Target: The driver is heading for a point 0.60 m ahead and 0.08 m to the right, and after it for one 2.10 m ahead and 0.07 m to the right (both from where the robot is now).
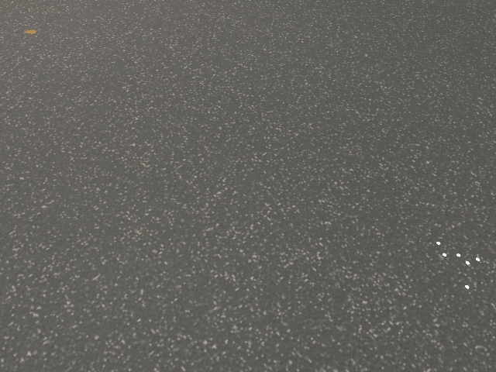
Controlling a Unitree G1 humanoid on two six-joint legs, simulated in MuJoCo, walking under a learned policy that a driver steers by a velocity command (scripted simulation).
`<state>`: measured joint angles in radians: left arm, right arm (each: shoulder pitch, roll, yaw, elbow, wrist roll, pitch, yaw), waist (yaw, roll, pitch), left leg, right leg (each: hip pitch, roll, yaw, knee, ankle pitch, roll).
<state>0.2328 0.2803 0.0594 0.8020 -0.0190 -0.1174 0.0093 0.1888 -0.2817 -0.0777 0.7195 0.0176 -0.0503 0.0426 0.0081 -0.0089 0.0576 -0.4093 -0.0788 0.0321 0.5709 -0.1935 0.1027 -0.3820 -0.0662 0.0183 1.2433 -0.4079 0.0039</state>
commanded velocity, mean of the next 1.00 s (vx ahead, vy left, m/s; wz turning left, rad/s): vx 0.41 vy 0.00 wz -0.16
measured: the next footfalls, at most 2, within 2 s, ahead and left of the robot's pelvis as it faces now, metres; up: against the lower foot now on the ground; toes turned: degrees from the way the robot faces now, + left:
right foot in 0.42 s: +0.42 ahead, -0.12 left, +0.00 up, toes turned +4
left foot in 0.88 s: +0.68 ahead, +0.04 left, +0.00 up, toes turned -17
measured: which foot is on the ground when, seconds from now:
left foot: down 0.00-0.42, up 0.44-0.86, down 0.88-1.00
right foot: up 0.00-0.40, down 0.42-0.88, up 0.90-1.00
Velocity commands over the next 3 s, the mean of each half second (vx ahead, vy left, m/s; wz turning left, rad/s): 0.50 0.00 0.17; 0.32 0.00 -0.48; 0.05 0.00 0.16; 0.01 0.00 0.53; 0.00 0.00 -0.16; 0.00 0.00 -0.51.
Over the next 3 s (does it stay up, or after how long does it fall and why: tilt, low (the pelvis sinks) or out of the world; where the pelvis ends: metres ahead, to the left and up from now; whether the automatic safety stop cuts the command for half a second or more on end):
stays up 0.54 -0.07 0.02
